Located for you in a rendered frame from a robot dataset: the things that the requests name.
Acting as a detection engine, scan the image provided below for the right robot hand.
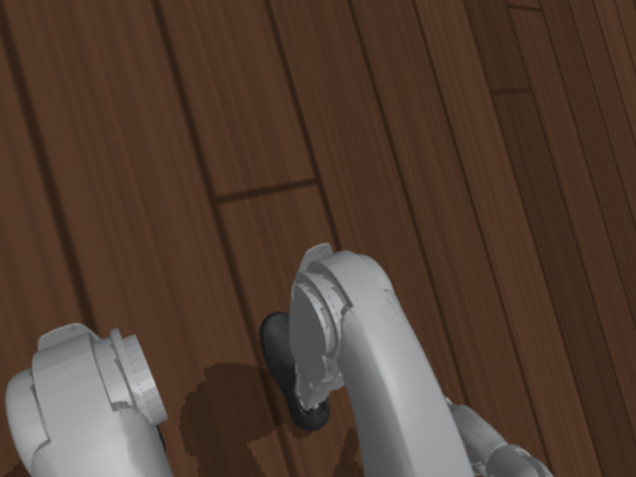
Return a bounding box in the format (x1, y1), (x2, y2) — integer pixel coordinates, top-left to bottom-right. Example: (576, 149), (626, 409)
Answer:
(444, 396), (509, 477)

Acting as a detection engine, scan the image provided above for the right robot foot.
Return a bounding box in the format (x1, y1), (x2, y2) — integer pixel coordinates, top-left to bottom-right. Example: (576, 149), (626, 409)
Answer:
(259, 312), (329, 431)

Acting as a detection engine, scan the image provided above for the right robot arm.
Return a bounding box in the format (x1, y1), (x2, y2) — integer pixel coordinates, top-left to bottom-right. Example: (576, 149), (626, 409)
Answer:
(485, 444), (554, 477)

